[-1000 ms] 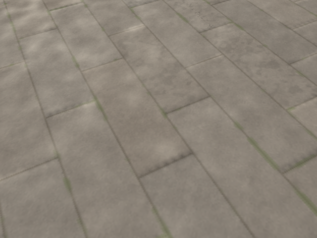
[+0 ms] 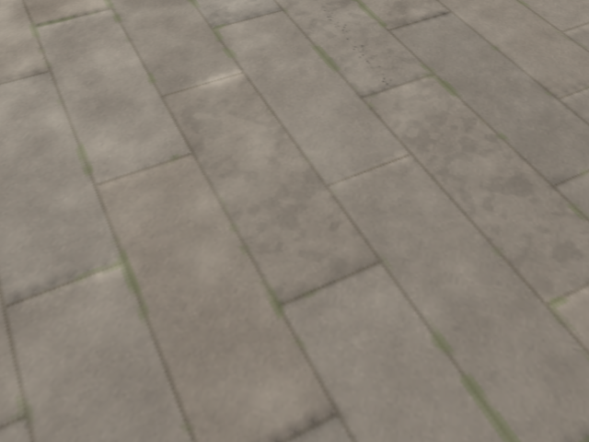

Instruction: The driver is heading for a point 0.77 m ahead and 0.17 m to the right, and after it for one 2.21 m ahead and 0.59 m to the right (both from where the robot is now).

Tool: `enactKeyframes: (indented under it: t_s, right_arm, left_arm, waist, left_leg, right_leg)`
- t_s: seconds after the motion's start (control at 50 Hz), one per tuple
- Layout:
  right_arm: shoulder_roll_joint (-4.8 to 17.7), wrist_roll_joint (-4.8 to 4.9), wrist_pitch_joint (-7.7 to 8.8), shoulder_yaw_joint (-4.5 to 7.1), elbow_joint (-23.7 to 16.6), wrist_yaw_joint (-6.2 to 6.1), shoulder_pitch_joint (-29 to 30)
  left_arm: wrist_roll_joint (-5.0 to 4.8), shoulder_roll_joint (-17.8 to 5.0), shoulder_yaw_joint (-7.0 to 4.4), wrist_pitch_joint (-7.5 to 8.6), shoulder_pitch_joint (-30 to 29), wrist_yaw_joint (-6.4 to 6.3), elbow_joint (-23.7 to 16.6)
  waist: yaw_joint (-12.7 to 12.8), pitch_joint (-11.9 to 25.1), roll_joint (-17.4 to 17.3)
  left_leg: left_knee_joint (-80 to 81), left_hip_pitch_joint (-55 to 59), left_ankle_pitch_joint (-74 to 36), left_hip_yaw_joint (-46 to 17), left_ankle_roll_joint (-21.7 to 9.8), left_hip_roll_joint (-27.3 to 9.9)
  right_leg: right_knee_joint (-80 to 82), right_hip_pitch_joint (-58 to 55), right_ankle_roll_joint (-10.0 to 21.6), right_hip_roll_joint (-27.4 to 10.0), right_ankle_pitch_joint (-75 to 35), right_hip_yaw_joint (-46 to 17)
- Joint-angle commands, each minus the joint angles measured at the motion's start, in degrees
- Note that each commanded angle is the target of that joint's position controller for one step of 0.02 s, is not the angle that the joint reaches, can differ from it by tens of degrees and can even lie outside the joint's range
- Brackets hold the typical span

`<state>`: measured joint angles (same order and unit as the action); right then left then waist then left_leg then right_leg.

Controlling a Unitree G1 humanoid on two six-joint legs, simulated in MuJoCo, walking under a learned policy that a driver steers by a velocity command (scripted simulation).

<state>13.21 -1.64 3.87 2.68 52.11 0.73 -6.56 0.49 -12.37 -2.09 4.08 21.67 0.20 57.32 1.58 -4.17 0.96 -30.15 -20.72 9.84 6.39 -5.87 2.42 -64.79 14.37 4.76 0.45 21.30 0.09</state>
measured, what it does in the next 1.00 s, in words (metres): walks ahead, turning right: right foot, then left foot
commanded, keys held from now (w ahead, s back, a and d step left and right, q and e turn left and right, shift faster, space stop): w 0.04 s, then no key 0.12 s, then e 0.78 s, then no key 0.06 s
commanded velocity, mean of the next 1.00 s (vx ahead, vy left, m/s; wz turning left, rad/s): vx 0.14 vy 0.00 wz -0.36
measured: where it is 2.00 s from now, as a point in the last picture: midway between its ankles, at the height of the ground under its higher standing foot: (369, 422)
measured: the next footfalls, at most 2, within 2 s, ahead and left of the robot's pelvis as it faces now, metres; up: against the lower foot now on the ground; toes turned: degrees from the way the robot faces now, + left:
right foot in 0.38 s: +0.32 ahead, -0.09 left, +0.00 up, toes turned -7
left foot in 0.92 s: +0.29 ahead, +0.10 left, +0.00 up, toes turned -26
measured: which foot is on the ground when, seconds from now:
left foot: down 0.00-0.40, up 0.42-0.90, down 0.92-1.00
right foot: up 0.00-0.36, down 0.38-0.92, up 0.94-1.00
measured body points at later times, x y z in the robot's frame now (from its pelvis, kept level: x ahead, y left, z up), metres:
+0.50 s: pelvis +0.20 -0.02 +0.00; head +0.24 -0.04 +0.45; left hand +0.31 +0.22 -0.13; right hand +0.24 -0.28 -0.15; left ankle +0.13 +0.09 -0.65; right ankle +0.28 -0.09 -0.73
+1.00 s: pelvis +0.23 +0.02 +0.01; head +0.26 +0.03 +0.46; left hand +0.42 +0.24 -0.12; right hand +0.21 -0.28 -0.10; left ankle +0.26 +0.11 -0.73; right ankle +0.25 -0.09 -0.70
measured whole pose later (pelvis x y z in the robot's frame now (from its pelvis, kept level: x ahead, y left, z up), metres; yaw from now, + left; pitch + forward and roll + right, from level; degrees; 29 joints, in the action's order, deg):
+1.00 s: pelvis +0.23 +0.02 +0.01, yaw -24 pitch +1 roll -1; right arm 14.5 -1.4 -0.8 2.4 47.1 -3.5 -12.1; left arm 1.2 -16.3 -5.7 -2.6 11.4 -0.1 48.4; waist 0.7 -1.3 2.5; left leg -25.3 -12.7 13.3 -1.8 -2.6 2.2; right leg -42.7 27.3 0.8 10.0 21.2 -8.6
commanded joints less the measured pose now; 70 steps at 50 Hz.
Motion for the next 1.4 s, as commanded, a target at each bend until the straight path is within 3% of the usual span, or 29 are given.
enactKeyframes:
  t_s: [0.02,0.14,0.18,0.24,0.34,0.36,0.38,0.4,0.42,0.44,0.48,0.54,0.68,0.82,0.9,0.92,0.94,0.96,0.98,1.0,1.04,1.12,1.2,1.26,1.3,1.34,1.36,1.38,1.4]
  right_arm:
    - [4.0,0.80,0.89,0.89,1.0,-0.38,-6.5]
    - [4.9,0.87,2.66,0.29,4.5,-0.47,-12.1]
    - [4.6,0.77,2.16,-0.16,4.7,-0.62,-11.8]
    - [4.7,0.59,1.70,-0.45,5.8,-1.27,-14.3]
    - [6.2,0.82,0.06,0.45,5.9,-3.36,-13.5]
    - [6.6,1.04,-0.39,0.73,5.7,-3.63,-12.9]
    - [7.6,1.10,-0.59,1.17,5.1,-3.73,-13.6]
    - [5.3,1.14,-0.67,0.85,2.8,-3.70,-16.0]
    - [2.9,1.98,-1.58,0.57,1.9,-3.12,-18.4]
    - [4.3,0.24,-2.59,0.74,2.2,-2.90,-16.7]
    - [4.1,0.10,-3.22,1.08,0.3,-2.72,-9.2]
    - [3.5,-0.51,-4.93,1.12,-0.4,-2.84,-9.7]
    - [4.7,0.30,-6.38,1.35,-4.1,-3.34,-3.5]
    - [5.1,1.39,-5.26,0.97,-6.5,-3.75,-2.7]
    - [5.5,2.02,-4.16,0.91,-5.6,-4.34,-11.2]
    - [8.6,1.38,-3.83,1.64,-5.7,-4.83,-12.2]
    - [14.9,0.39,-3.93,2.94,-7.8,-5.19,-9.7]
    - [15.2,-0.66,-4.02,2.83,-9.7,-4.84,-2.8]
    - [10.8,-0.59,-3.82,1.78,-9.9,-4.47,-2.8]
    - [8.1,-0.04,-3.54,0.98,-9.9,-4.05,-0.4]
    - [7.4,0.31,-3.27,0.66,-10.8,-3.63,0.2]
    - [8.2,0.33,-2.96,0.82,-8.4,-3.15,-7.9]
    - [10.0,-0.06,-2.85,1.66,-5.8,-2.27,-13.1]
    - [11.1,-0.38,-2.88,2.38,-4.3,-1.50,-14.4]
    - [11.4,-0.16,-2.86,2.76,-3.5,-0.95,-14.0]
    - [9.9,0.77,-2.73,2.58,-3.3,-0.87,-11.7]
    - [6.8,0.93,-2.20,1.69,-4.3,-0.88,-9.9]
    - [1.8,1.02,-1.56,0.25,-7.5,-0.42,-6.2]
    - [7.6,-0.21,-1.61,1.62,-8.7,-0.72,-2.7]
  left_arm:
    - [1.25,-4.7,-1.20,0.11,0.3,0.43,-3.8]
    - [1.51,-2.4,-0.78,-2.16,-3.7,0.78,-4.7]
    - [0.89,-1.7,-0.17,-1.99,-7.1,0.65,-5.5]
    - [0.36,-1.3,0.52,-1.84,-11.3,0.18,-6.2]
    - [1.41,-4.2,-0.48,-1.06,-8.7,-0.33,-6.3]
    - [1.58,-4.6,-0.93,-0.47,-4.4,-0.40,-5.1]
    - [1.80,-7.0,-1.83,0.26,-0.3,-0.58,-4.2]
    - [1.87,-13.1,-3.44,0.40,2.8,-0.94,-4.8]
    - [-0.32,-14.0,-3.86,-0.98,2.6,-0.75,-5.2]
    - [-1.61,-12.3,-3.77,-1.96,-0.9,-0.45,-6.4]
    - [-0.14,-7.7,-2.72,-3.49,-7.2,-0.95,-7.9]
    - [0.48,-7.1,-2.80,-3.93,-8.1,-1.19,-8.5]
    - [0.65,-10.4,-4.21,-4.95,-6.9,-0.89,-9.9]
    - [1.07,-11.2,-5.01,-5.99,-7.7,-0.57,-10.9]
    - [0.14,-10.9,-5.17,-6.71,-11.5,-0.07,-12.0]
    - [-0.45,-9.1,-4.70,-6.62,-11.4,-0.21,-12.7]
    - [-1.40,-5.4,-3.94,-6.43,-8.8,-0.41,-13.7]
    - [0.73,-9.5,-4.84,-5.97,-9.5,-0.92,-12.6]
    - [1.58,-11.5,-5.36,-5.78,-9.9,-0.68,-12.4]
    - [1.60,-10.4,-5.27,-5.86,-7.8,-0.28,-11.4]
    - [1.59,-9.4,-4.91,-6.66,-4.8,0.30,-9.7]
    - [0.72,-7.8,-3.59,-7.35,-9.7,0.37,-10.8]
    - [1.18,-7.2,-2.19,-6.97,-14.3,0.94,-11.4]
    - [1.13,-6.8,-1.46,-5.77,-17.2,1.13,-11.9]
    - [0.72,-6.0,-1.08,-4.60,-14.9,0.81,-10.8]
    - [0.91,-5.4,-1.04,-3.14,-6.9,0.06,-7.5]
    - [1.44,-8.1,-1.66,-2.25,-1.0,-0.61,-5.6]
    - [1.66,-14.4,-3.01,-1.85,4.8,-1.21,-5.2]
    - [1.13,-16.6,-3.80,-1.83,5.4,-1.08,-4.0]
  waist:
    - [-0.8,2.4,-3.5]
    - [1.2,1.2,-3.8]
    - [0.6,1.5,-5.3]
    - [-1.8,2.6,-6.1]
    - [-0.6,3.6,-6.2]
    - [1.4,5.2,-4.5]
    - [3.0,8.0,-0.5]
    - [2.1,13.3,9.1]
    - [0.8,20.7,13.9]
    - [-0.1,17.8,4.8]
    - [-1.2,5.6,-0.5]
    - [-2.5,6.9,1.8]
    - [-0.1,7.8,5.1]
    - [0.6,7.4,6.2]
    - [-3.8,7.2,6.6]
    - [-3.6,6.4,2.2]
    - [-1.4,7.8,-11.3]
    - [-0.9,2.9,-10.6]
    - [-0.2,3.1,-6.1]
    - [2.2,2.8,-4.6]
    - [2.3,4.1,-8.1]
    - [-2.0,4.5,-8.6]
    - [-5.6,3.5,-11.5]
    - [-6.1,0.4,-10.9]
    - [-4.1,0.2,-9.6]
    - [0.6,1.5,-6.3]
    - [3.2,4.6,-1.1]
    - [5.9,6.9,12.1]
    - [6.4,-0.9,9.3]
  left_leg:
    - [20.3,12.7,-0.2,-20.8,-6.4,-16.2]
    - [18.4,10.8,-40.7,-7.2,-5.9,-12.4]
    - [17.7,10.8,-42.9,-3.3,-4.3,-10.2]
    - [16.5,14.9,-43.3,-1.2,-3.3,-11.1]
    - [3.7,21.6,-46.6,-1.3,-2.6,-14.5]
    - [-3.9,21.2,-44.2,-0.6,-1.6,-13.5]
    - [-14.6,17.4,-32.9,1.3,0.8,-10.6]
    - [-33.1,5.2,-0.6,3.5,3.1,-3.9]
    - [-44.7,-5.5,27.9,-2.7,4.4,4.2]
    - [-46.8,-7.0,25.9,-7.9,4.7,-0.6]
    - [-41.6,-10.1,18.8,-8.4,5.6,-3.2]
    - [-35.7,-6.0,13.3,-7.7,6.8,-2.9]
    - [-24.4,-8.7,11.8,-9.2,8.4,-2.3]
    - [-13.5,-3.2,14.4,-9.9,6.8,0.4]
    - [7.3,11.8,9.4,-8.9,3.8,2.4]
    - [15.9,16.9,10.3,-14.2,2.4,-3.4]
    - [21.1,20.1,18.0,-31.9,-2.6,-19.7]
    - [22.2,10.1,10.9,-36.0,-7.2,-25.5]
    - [19.4,5.8,1.3,-31.5,-8.1,-23.1]
    - [17.2,4.8,-5.6,-24.6,-6.2,-18.5]
    - [14.5,8.4,-15.2,-17.2,-4.5,-13.7]
    - [10.9,18.7,-28.4,-15.4,-6.0,-14.0]
    - [16.9,21.3,5.1,-19.5,-6.1,-14.2]
    - [18.9,17.8,11.4,-20.9,-7.0,-15.2]
    - [17.7,14.2,9.1,-20.2,-6.7,-15.1]
    - [11.7,4.5,6.8,-16.5,-4.2,-12.5]
    - [4.4,-4.8,10.5,-12.5,-1.9,-9.7]
    - [-11.6,-17.9,19.6,-3.6,1.2,-2.1]
    - [-19.8,-24.6,22.8,-3.8,1.2,-2.1]
  right_leg:
    - [-3.0,16.1,0.3,-5.7,-5.1,-3.1]
    - [7.5,15.7,-3.5,-5.1,-10.7,1.3]
    - [16.1,13.5,-3.7,-4.1,-14.9,3.0]
    - [24.2,11.1,-2.7,-2.2,-20.0,4.3]
    - [31.1,8.1,0.9,0.5,-12.5,4.8]
    - [35.8,3.6,1.9,1.5,-15.0,4.8]
    - [39.6,-3.3,3.5,-1.4,-32.8,0.5]
    - [35.0,-15.2,9.2,-15.0,-66.4,-14.8]
    - [39.0,-21.7,19.7,-23.6,-73.7,-29.5]
    - [41.5,-16.1,19.3,-21.9,-57.8,-26.6]
    - [46.7,-3.3,14.7,-15.5,-36.9,-20.5]
    - [48.3,1.3,11.2,-10.2,-31.0,-16.5]
    - [51.1,-0.5,8.3,-8.1,-6.3,-22.4]
    - [50.7,-1.0,7.3,-7.6,-5.4,-28.7]
    - [49.4,4.9,2.6,-4.1,-4.4,-29.3]
    - [45.4,10.0,-1.0,0.0,2.9,-25.7]
    - [29.6,17.7,-4.3,8.4,9.1,-14.2]
    - [17.2,21.4,-4.9,9.7,9.6,-7.0]
    - [9.5,16.1,-5.0,6.6,7.2,-8.5]
    - [5.3,14.5,-4.8,6.7,3.6,-8.5]
    - [-1.2,15.2,-5.7,7.3,1.2,-7.2]
    - [5.6,18.1,-7.8,6.0,2.3,-6.6]
    - [19.0,15.3,-6.7,3.8,3.3,-3.2]
    - [28.0,9.9,-4.7,2.7,6.3,0.8]
    - [36.5,2.1,-2.7,3.1,2.9,2.6]
    - [48.0,-14.6,-0.3,3.1,-7.3,2.8]
    - [49.4,-26.5,0.8,-3.3,-3.7,-5.1]
    - [55.1,-33.8,5.2,-17.7,11.8,-26.3]
    - [57.4,-25.8,10.4,-23.5,9.9,-33.3]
